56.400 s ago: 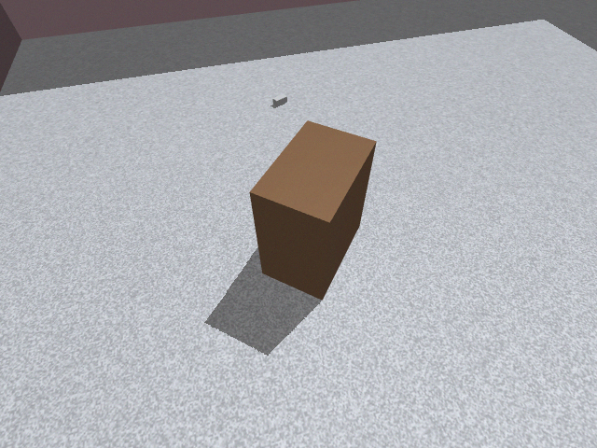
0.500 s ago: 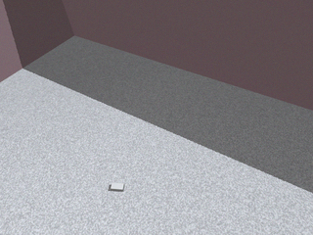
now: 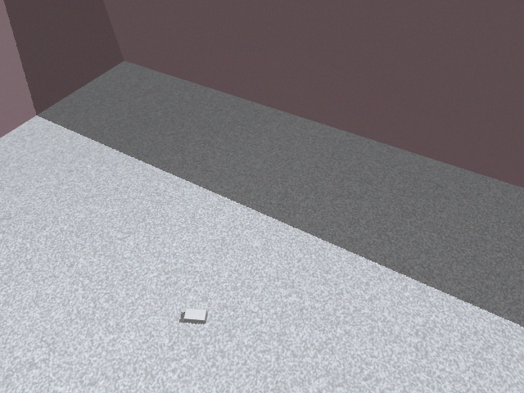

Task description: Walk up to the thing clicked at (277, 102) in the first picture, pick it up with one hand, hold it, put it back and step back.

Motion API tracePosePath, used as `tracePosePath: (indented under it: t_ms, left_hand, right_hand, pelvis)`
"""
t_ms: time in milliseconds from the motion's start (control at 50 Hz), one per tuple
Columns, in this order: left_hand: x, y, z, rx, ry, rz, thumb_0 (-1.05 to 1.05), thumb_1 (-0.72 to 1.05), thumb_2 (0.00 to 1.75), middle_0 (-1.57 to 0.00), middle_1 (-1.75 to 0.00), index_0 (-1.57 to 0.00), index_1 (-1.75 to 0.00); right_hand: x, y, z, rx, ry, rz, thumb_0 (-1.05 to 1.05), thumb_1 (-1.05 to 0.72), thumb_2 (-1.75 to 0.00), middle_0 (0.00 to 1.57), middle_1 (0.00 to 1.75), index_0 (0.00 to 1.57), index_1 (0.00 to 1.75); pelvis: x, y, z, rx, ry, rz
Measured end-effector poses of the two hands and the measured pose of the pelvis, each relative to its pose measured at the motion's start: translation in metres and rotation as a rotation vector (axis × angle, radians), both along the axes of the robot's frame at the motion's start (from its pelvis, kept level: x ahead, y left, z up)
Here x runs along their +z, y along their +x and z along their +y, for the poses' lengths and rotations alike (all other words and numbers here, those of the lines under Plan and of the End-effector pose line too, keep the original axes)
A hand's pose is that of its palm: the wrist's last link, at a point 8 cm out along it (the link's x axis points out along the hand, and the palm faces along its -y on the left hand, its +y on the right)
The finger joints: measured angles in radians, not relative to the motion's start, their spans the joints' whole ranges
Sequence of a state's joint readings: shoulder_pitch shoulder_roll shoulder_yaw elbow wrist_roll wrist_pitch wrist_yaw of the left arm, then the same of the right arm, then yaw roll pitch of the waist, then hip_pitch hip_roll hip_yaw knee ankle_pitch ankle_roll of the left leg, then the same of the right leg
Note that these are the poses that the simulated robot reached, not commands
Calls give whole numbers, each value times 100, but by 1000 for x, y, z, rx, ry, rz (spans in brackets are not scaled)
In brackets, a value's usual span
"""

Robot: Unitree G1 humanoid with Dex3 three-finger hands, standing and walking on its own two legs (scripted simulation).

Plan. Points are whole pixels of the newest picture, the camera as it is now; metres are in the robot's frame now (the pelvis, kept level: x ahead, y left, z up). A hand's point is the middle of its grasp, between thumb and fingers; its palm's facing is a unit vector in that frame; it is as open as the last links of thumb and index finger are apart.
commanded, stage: stand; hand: left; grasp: from above
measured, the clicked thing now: (196, 316) +0.46 +0.29 -0.76
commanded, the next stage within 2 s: rise first in 0.62 s
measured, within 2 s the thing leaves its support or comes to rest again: neither
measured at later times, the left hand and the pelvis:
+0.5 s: hand out of the picture +0.06 +0.26 -0.16, palm faces -0.02 -0.94 -0.34, open 7.4 cm; pelvis +0.00 +0.00 +0.00, yaw +0 degrees
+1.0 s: hand (134, 379) +0.16 +0.25 -0.17, palm faces -0.02 -0.94 -0.34, open 9.5 cm; pelvis -0.02 +0.00 -0.02, yaw -1 degrees
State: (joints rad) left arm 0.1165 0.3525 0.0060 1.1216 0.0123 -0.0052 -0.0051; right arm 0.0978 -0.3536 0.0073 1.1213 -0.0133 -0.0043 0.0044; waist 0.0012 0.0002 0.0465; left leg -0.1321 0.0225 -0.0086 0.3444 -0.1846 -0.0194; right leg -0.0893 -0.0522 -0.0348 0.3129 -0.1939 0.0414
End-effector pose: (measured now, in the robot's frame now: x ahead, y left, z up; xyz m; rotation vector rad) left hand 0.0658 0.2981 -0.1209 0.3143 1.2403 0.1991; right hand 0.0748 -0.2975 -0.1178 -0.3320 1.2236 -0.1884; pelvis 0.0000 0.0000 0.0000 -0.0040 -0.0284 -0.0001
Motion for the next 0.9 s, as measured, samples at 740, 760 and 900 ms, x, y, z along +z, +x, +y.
tracePosePath:
  t_ms: [740, 760, 900]
  left_hand:
    - [0, -12, 0, 6, 2, 25, 0, 90, 90, -20, -31, -20, -30]
    - [0, -9, -1, 16, 1, 7, 0, 89, 91, -20, -31, -20, -31]
    - [-10, 53, -6, 14, -16, -118, 0, 66, 91, -21, -51, -20, -51]
  right_hand:
    - [-3, -12, 0, -8, 6, 26, 0, -91, -90, 20, 30, 20, 30]
    - [-3, -10, 1, -15, 6, 9, 0, -91, -90, 20, 30, 20, 30]
    - [-7, 0, 22, -23, 34, -124, 0, -90, -90, 20, 30, 20, 30]
  pelvis:
    - [0, -2, 0, 0, 2, 2]
    - [-1, -3, 0, 0, 2, 13]
    - [-12, -17, -3, -6, -2, 97]
